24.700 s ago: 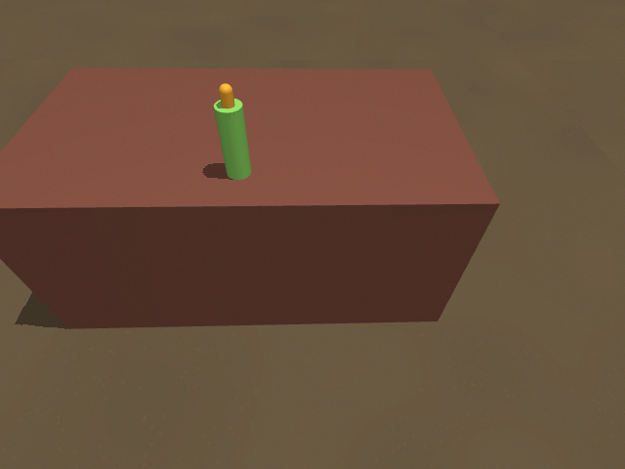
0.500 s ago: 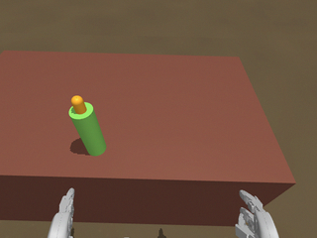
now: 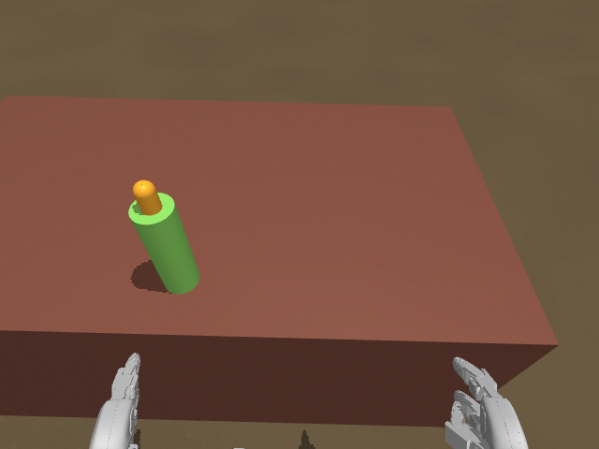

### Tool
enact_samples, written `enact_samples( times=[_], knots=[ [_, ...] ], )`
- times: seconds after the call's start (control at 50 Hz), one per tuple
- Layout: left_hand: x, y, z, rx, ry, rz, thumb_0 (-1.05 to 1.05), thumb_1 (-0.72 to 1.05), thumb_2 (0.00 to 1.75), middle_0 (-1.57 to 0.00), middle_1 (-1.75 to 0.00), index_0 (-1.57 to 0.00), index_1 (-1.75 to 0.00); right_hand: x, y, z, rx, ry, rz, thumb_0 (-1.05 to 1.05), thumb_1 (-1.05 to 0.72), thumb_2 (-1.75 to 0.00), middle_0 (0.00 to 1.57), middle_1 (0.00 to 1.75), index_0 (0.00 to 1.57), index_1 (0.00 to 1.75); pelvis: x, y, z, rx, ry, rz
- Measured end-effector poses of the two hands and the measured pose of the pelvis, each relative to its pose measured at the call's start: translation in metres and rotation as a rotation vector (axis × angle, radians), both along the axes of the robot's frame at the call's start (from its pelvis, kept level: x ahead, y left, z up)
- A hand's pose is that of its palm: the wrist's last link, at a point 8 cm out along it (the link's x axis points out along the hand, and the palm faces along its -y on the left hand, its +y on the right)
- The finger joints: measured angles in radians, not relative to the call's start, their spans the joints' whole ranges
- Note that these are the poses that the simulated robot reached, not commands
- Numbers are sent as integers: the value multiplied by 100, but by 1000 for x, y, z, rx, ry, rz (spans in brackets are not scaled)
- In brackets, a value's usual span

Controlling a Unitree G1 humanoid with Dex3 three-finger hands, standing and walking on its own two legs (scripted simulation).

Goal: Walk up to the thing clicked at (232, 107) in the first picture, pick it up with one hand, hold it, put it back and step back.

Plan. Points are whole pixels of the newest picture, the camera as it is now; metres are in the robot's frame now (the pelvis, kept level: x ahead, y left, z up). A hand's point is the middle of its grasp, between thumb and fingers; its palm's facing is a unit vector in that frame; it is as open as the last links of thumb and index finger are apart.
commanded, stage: home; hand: left
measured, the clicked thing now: (164, 238) +0.44 +0.23 +0.00
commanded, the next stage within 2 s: stand in 0.62 s
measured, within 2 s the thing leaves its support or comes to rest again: neither
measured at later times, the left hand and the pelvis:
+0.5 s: hand out of the picture +0.13 +0.22 -0.10, palm faces -0.06 -0.92 -0.38, open 17.6 cm; pelvis -0.01 +0.00 +0.01, yaw +1 degrees
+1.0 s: hand out of the picture +0.04 +0.25 -0.11, palm faces -0.02 -0.94 -0.34, open 13.9 cm; pelvis +0.00 +0.01 +0.05, yaw +1 degrees
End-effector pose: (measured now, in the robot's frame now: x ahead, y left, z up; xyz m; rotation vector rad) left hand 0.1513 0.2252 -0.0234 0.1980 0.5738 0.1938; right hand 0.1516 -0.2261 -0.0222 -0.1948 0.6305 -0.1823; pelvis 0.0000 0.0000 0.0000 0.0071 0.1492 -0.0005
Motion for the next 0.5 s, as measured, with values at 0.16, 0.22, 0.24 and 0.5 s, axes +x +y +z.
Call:
enact_samples(
  times=[0.16,0.22,0.24,0.5],
  knots=[
    [-3,1,2,9,-1,9,-1,-57,4,-5,-5,-5,-5,-2,-5,-14,-13,43,-8,1,-90,-90,20,30,21,30,-1,-1,0,-11,-10,3],
    [-6,1,1,15,4,13,-1,-57,4,-5,-5,-5,-5,-6,-10,-26,-26,90,-25,1,-90,-90,20,30,21,30,-2,-1,0,-17,-14,8],
    [-7,1,1,16,7,15,-1,-56,4,-5,-5,-5,-5,-7,-11,-29,-29,103,-29,1,-90,-90,20,30,21,30,-2,-1,0,-18,-16,9],
    [-34,41,-39,140,286,-100,-1,-57,3,-5,-5,-5,-5,-38,-41,-62,-90,330,68,1,-90,-89,20,30,21,30,-9,0,8,-5,-129,16]
  ],
)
